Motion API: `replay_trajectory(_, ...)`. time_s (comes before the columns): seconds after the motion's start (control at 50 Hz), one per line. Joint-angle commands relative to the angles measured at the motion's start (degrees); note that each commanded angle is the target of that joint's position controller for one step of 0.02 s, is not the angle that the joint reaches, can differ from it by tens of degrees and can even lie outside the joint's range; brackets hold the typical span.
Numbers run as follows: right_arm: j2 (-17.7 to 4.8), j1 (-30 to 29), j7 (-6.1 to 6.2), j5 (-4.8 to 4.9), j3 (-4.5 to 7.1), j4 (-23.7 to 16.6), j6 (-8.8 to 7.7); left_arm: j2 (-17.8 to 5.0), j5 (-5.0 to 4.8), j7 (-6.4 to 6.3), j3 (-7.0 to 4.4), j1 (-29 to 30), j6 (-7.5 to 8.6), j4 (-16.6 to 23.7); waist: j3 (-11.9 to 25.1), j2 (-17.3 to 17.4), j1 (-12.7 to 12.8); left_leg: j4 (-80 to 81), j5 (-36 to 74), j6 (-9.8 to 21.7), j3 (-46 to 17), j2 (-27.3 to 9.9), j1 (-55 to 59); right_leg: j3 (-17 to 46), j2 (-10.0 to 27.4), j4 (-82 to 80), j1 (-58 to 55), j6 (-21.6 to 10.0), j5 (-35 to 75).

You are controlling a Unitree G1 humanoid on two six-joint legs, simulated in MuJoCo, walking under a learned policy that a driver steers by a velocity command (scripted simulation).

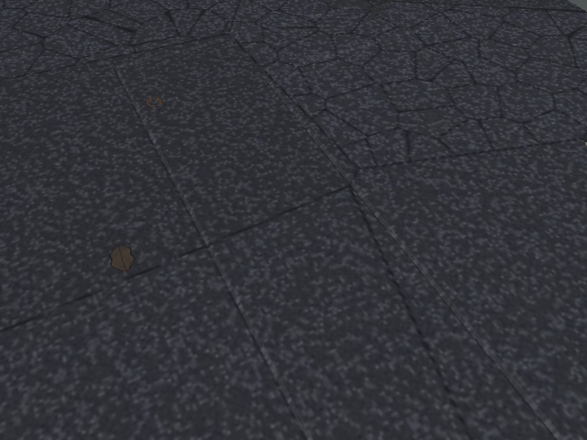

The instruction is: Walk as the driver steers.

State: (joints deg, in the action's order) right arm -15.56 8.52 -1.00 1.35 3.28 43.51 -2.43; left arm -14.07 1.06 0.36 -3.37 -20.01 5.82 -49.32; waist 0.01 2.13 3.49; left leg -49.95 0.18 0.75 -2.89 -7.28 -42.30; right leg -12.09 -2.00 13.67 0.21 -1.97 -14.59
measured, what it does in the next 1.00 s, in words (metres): walks ahead: left foot, then right foot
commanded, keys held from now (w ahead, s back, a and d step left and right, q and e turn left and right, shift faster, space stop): w+q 0.34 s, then w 0.34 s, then w+e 0.32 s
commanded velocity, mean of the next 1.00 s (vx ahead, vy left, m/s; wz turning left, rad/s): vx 0.50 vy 0.00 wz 0.22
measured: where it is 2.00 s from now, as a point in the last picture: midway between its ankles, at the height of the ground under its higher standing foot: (287, 231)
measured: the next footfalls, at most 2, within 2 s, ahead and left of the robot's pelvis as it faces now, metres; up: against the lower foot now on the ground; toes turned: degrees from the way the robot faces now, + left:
left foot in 0.18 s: +0.29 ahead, +0.14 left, +0.00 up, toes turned +9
right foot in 0.68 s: +0.60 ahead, -0.01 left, +0.00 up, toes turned +18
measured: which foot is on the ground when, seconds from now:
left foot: up 0.00-0.16, down 0.18-0.70, up 0.72-1.00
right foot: down 0.00-0.18, up 0.20-0.66, down 0.68-1.00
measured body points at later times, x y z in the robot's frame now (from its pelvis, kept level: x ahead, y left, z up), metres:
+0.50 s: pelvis +0.29 +0.06 +0.00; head +0.32 +0.09 +0.45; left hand +0.44 +0.36 -0.08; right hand +0.43 -0.19 -0.10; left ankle +0.25 +0.13 -0.74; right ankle +0.49 -0.08 -0.68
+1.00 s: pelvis +0.57 +0.08 +0.01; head +0.60 +0.08 +0.45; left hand +0.53 +0.35 -0.11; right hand +0.83 -0.11 -0.08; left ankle +0.68 +0.28 -0.69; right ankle +0.56 -0.02 -0.74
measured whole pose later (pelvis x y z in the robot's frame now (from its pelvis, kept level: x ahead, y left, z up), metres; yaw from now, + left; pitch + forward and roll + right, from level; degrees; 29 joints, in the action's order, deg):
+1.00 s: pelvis +0.57 +0.08 +0.01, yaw +12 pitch +3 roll +0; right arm -15.1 5.1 -0.2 -0.3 2.6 38.2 -5.2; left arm -14.4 -1.2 0.1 -3.3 -22.0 3.4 -46.0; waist -0.7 1.9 4.7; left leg -38.5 -4.0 -2.4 -5.3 -3.5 -35.6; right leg 5.0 -4.7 18.5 8.9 -3.5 -11.9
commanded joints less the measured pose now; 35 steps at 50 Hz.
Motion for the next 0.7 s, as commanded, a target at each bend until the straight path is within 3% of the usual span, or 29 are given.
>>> replay_trajectory(0.02,-0.47,-5.60,-1.39,-0.18,-0.58,-4.91,-0.78,-9.48,-0.80,-0.83,-2.20,2.58,0.48,3.65,-5.11,-3.15,-0.14,8.19,3.85,1.03,2.58,0.21,1.98,3.27,16.75,-6.39,3.37,-7.46,20.71)
replay_trajectory(0.06,-0.93,-8.31,-2.03,-0.11,-0.54,-6.62,-0.73,-10.04,-1.35,-0.91,-2.54,0.93,-0.59,2.79,-5.53,-3.33,0.59,11.55,1.24,2.08,3.80,0.80,0.05,2.41,18.19,-4.14,-2.75,-6.76,24.01)
replay_trajectory(0.1,-2.16,-8.54,-2.62,-0.10,0.06,-7.97,-0.51,-11.07,-1.76,-1.08,-2.92,1.18,-1.60,2.64,-4.35,-4.69,-0.71,13.30,-3.75,3.87,6.44,3.29,3.04,0.92,18.70,0.59,-6.23,-5.43,36.70)
replay_trajectory(0.14,-4.87,-2.77,-2.59,-0.27,1.53,-7.67,0.04,-13.03,-2.16,-1.62,-3.55,2.45,-2.66,3.19,0.04,-7.32,-4.70,13.00,-9.85,6.22,9.56,7.70,11.67,-0.40,18.32,11.30,-7.74,-3.90,54.82)
replay_trajectory(0.16,-7.43,5.11,-2.23,-0.23,3.02,-5.94,0.16,-13.38,-2.42,-1.85,-3.60,3.83,-3.18,3.61,4.01,-6.86,-9.31,16.18,-8.39,8.02,10.06,10.12,22.42,-1.54,16.64,21.95,-4.71,-2.35,56.29)
replay_trajectory(0.18,-11.85,14.50,-1.12,-0.35,5.14,-3.66,0.55,-12.36,-1.97,-2.20,-3.12,3.55,-2.99,4.46,9.05,-3.60,-13.48,18.04,-6.18,10.37,4.09,8.78,39.42,-1.49,14.09,37.48,6.65,0.10,44.63)
replay_trajectory(0.2,-18.71,15.20,-0.32,0.11,6.44,-3.56,0.36,-3.40,0.44,-1.45,-0.38,-2.37,-1.70,7.62,13.97,12.59,-7.30,20.30,-10.79,20.73,-25.96,-6.50,61.23,0.90,3.17,59.85,34.14,4.23,-7.58)
replay_trajectory(0.22,-15.76,16.30,-0.46,-0.11,5.33,-5.54,-0.42,-5.54,-1.19,-0.69,-0.09,1.80,0.68,8.84,23.94,8.86,-9.78,31.05,-18.37,25.60,-46.50,-12.15,66.76,15.49,-1.37,69.77,42.02,4.32,-19.12)
replay_trajectory(0.24,-11.89,14.94,-0.46,-0.70,4.31,-5.43,-0.99,-8.37,-3.39,-0.08,-0.90,7.77,2.07,10.63,17.65,5.33,-11.26,32.54,-16.74,21.78,-38.98,-10.47,63.46,18.45,2.21,70.02,47.43,2.73,-14.33)
replay_trajectory(0.26,-9.77,11.68,-0.33,-0.38,3.77,-5.75,-1.39,-8.00,-3.27,-0.26,-0.51,9.42,2.79,11.31,11.66,1.07,-9.22,32.33,-12.65,19.54,-31.53,-8.13,55.13,17.93,4.78,65.57,47.16,1.75,-9.29)
replay_trajectory(0.28,-8.05,7.44,-0.22,-0.33,3.21,-6.45,-1.46,-8.20,-1.77,-0.77,-0.72,9.92,2.89,11.08,7.49,-2.37,-6.44,32.86,-6.12,17.98,-25.88,-6.04,46.05,17.48,6.78,60.40,43.85,1.96,-6.46)
replay_trajectory(0.3,-6.65,4.98,0.01,-0.87,2.67,-7.46,-1.60,-9.14,-0.96,-0.92,-1.32,8.90,2.39,11.07,6.15,-1.93,-4.09,33.90,-0.81,17.51,-22.20,-4.63,39.59,17.83,8.19,57.14,39.22,2.31,-4.88)
replay_trajectory(0.36,-6.76,4.13,0.48,-1.09,2.66,-7.84,-1.86,-7.26,-0.27,-0.80,-1.18,7.39,0.29,10.81,3.72,-1.60,-1.94,36.34,6.01,17.51,-16.76,-2.52,30.91,16.27,8.81,49.76,35.38,4.19,-3.06)
replay_trajectory(0.4,-7.94,5.50,1.17,-1.09,2.90,-6.91,-1.97,-5.60,-0.03,-0.90,-0.49,10.25,-0.39,11.46,2.19,-0.82,-2.73,37.10,9.40,16.43,-12.02,-0.87,27.69,14.87,8.51,42.56,35.19,5.53,3.07)
replay_trajectory(0.46,-7.84,8.15,1.50,-0.69,2.73,-5.29,-1.69,-3.89,-0.33,-0.47,0.36,16.27,-0.30,12.25,1.35,1.29,-5.81,36.71,5.10,13.03,-7.32,2.14,26.58,13.78,6.75,28.72,31.63,5.62,16.46)
replay_trajectory(0.5,-8.36,10.25,1.39,-0.55,2.74,-4.34,-1.65,-4.05,-1.04,0.03,0.46,19.85,-0.04,12.92,0.80,2.11,-7.83,36.61,-0.37,12.44,-8.20,1.16,27.83,13.51,5.51,23.27,30.11,5.34,21.23)
replay_trajectory(0.56,-8.78,12.51,1.25,-0.30,2.75,-3.04,-1.47,-5.56,-1.47,0.77,0.02,23.75,0.49,14.40,-0.79,2.27,-9.24,33.93,-2.72,12.29,-11.65,-1.85,33.73,14.20,4.91,18.51,32.45,3.69,18.94)
replay_trajectory(0.62,-9.29,13.13,1.49,-0.50,2.95,-2.27,-0.83,-6.73,-1.36,1.45,-0.58,22.79,1.18,14.96,-0.94,3.73,-8.01,30.17,1.79,11.06,-14.53,-4.32,39.18,13.69,3.96,15.48,31.55,1.08,12.06)
replay_trajectory(0.64,-9.44,12.13,1.56,-0.52,3.01,-2.36,-0.61,-7.20,-1.35,1.44,-0.91,20.07,1.36,14.37,-0.18,4.46,-6.15,27.67,7.02,10.24,-14.24,-3.94,39.41,12.69,3.07,13.92,27.78,-0.05,10.62)
replay_trajectory(0.66,-8.57,11.19,1.57,-0.49,2.68,-2.67,-0.47,-8.51,-1.03,1.24,-1.78,14.36,1.51,12.71,2.93,4.13,-3.13,21.85,15.37,9.02,-12.36,-1.40,38.87,11.36,1.78,12.08,19.70,-1.65,11.37)
replay_trajectory(0.68,-6.51,10.27,1.53,-0.91,1.82,-3.56,-0.56,-11.07,-0.33,0.92,-2.74,5.55,1.72,11.22,10.09,1.89,0.89,9.80,14.08,6.95,-9.41,1.72,33.24,16.61,7.31,14.15,5.58,-5.14,13.92)
replay_trajectory(0.7,-3.15,16.06,1.66,-1.19,0.68,-4.26,-1.42,-16.12,0.23,0.79,-4.00,-2.63,1.47,9.94,19.23,-9.91,0.92,-10.57,-3.76,2.44,-3.49,9.46,15.17,36.69,19.19,14.04,-15.83,-13.38,10.84)
Velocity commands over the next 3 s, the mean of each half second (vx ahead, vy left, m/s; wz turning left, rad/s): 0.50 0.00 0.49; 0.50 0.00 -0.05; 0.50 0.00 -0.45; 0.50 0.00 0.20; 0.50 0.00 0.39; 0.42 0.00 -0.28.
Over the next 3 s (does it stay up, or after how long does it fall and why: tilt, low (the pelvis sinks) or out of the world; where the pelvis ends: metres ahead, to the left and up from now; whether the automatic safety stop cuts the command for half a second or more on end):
stays up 1.63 0.20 0.00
